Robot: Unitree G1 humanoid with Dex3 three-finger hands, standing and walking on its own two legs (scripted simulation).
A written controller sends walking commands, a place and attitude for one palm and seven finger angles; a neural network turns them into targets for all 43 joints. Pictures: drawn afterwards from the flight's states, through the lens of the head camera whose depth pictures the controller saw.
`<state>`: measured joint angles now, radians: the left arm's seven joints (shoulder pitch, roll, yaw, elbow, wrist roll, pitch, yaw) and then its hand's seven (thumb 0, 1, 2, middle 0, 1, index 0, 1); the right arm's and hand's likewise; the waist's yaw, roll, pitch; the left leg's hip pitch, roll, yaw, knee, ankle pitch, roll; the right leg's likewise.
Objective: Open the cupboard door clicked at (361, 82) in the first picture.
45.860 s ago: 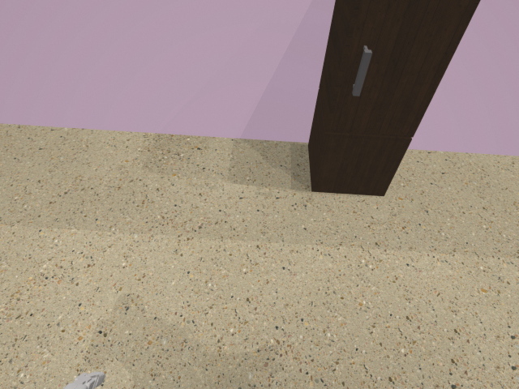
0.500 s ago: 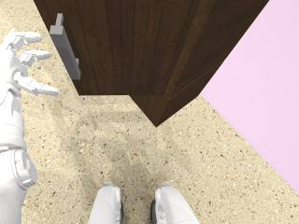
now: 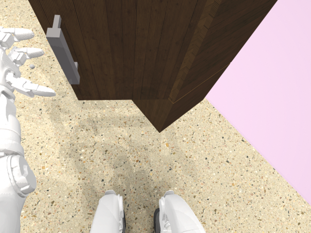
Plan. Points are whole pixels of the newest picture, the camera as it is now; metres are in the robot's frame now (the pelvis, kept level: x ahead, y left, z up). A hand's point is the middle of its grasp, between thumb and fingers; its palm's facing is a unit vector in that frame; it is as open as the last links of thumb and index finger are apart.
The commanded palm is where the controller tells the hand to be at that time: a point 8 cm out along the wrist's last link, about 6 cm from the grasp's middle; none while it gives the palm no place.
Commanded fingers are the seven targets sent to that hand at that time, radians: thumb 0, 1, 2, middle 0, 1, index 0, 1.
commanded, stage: move the hooked fingers beside the handle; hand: left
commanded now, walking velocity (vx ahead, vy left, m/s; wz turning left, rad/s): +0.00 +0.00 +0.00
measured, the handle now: (66, 53) +0.54 +0.19 +0.05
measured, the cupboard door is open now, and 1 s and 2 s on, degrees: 55 55 55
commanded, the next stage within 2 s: slide the fingers in behind the handle in 0.38 s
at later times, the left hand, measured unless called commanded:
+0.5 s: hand (35, 66) +0.50 +0.26 +0.05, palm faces +0.03 -1.00 -0.02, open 14.0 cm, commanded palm +0.48 +0.29 +0.05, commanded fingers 0.00 -0.50 0.30 -0.30 -1.20 -0.30 -1.20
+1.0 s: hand (46, 69) +0.49 +0.23 +0.05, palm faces +0.04 -1.00 -0.01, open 14.1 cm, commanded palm +0.47 +0.26 +0.05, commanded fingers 0.00 -0.50 0.30 -0.30 -1.20 -0.30 -1.20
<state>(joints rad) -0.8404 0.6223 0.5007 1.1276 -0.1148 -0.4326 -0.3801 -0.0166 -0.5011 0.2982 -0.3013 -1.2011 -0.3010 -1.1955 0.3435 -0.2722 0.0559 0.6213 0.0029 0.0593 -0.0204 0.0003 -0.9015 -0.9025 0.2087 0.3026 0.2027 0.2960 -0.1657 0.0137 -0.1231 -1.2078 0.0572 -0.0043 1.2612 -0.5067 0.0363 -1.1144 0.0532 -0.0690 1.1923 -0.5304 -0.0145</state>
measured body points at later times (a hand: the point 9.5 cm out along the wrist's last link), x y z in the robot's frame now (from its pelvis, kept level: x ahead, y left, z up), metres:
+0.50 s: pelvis +0.00 +0.01 +0.00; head +0.16 +0.05 +0.41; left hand +0.49 +0.31 +0.05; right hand +0.02 -0.26 -0.11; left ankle +0.04 +0.10 -0.63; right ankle +0.01 -0.12 -0.63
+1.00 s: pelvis +0.00 +0.01 +0.00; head +0.15 +0.04 +0.43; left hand +0.48 +0.29 +0.05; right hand +0.03 -0.26 -0.10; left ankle +0.04 +0.10 -0.63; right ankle +0.01 -0.12 -0.63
